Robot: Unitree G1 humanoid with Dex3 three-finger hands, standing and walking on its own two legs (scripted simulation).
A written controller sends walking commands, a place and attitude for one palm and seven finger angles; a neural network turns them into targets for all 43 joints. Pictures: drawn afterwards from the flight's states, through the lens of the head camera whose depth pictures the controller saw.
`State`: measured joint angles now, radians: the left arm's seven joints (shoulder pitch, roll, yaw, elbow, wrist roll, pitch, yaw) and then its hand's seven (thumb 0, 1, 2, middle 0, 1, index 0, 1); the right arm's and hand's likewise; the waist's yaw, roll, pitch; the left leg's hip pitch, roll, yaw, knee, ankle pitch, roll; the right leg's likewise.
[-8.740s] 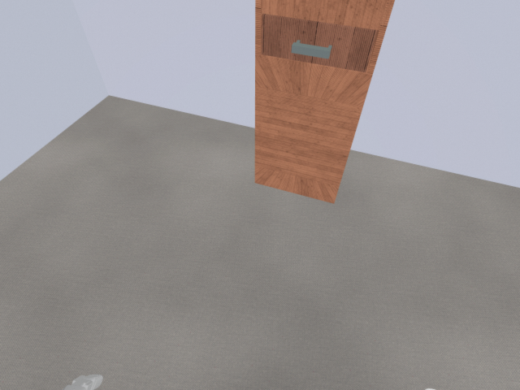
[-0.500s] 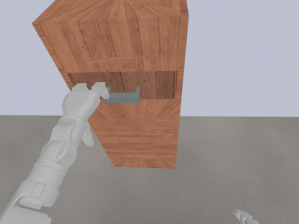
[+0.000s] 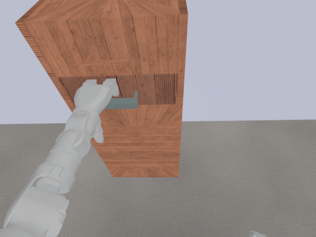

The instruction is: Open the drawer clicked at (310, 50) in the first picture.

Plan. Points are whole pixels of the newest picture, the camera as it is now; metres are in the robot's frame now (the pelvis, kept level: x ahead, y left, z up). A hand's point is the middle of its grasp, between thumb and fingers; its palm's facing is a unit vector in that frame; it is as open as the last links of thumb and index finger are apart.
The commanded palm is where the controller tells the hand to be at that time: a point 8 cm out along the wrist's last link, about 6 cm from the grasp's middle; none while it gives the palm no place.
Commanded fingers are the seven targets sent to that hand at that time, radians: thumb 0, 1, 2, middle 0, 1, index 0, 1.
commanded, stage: move the hooked fingers above the handle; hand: left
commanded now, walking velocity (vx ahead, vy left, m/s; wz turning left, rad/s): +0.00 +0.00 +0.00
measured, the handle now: (119, 98) +0.54 +0.16 +0.02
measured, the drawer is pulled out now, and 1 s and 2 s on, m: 0.00 0.00 0.00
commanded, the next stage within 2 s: lower the fingers behind the handle in 1.02 s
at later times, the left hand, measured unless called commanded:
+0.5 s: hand (114, 97) +0.49 +0.15 +0.07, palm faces -0.02 -0.05 -1.00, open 13.8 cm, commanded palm +0.46 +0.17 +0.13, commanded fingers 0.00 -0.50 0.30 -0.30 -1.20 -0.30 -1.20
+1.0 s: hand (111, 98) +0.48 +0.16 +0.07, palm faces -0.03 -0.03 -1.00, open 13.9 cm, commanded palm +0.47 +0.17 +0.13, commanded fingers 0.00 -0.50 0.30 -0.30 -1.20 -0.30 -1.20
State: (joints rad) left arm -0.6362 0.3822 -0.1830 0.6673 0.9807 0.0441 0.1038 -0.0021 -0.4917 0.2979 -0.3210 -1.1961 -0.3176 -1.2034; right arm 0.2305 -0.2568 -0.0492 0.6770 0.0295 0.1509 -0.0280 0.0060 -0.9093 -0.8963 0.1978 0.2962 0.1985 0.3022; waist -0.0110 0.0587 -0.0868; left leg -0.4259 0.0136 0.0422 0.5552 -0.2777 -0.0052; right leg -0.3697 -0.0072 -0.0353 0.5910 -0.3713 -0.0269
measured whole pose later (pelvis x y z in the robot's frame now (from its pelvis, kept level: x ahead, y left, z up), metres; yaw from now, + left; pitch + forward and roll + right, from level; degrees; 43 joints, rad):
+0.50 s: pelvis +0.00 +0.01 -0.01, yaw -2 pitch +14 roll +1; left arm -0.85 0.38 -0.10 0.98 1.03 0.06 0.21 0.00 -0.49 0.30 -0.32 -1.20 -0.32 -1.20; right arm 0.37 -0.26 -0.07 0.72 0.01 0.13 -0.01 0.01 -0.91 -0.90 0.20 0.30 0.20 0.30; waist -0.10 0.06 -0.13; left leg -0.55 0.03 0.07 0.61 -0.29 0.00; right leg -0.50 0.01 0.00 0.63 -0.36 -0.02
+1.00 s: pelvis +0.00 +0.01 -0.01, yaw -1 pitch +13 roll +0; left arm -0.90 0.35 -0.15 1.02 1.04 0.09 0.21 0.00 -0.49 0.30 -0.32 -1.20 -0.32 -1.20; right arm 0.29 -0.25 -0.06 0.68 0.02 0.12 -0.01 0.00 -0.91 -0.90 0.20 0.30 0.20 0.30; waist -0.09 0.05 -0.13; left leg -0.56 0.02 0.06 0.63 -0.30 0.01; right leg -0.50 0.00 -0.01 0.64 -0.37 -0.01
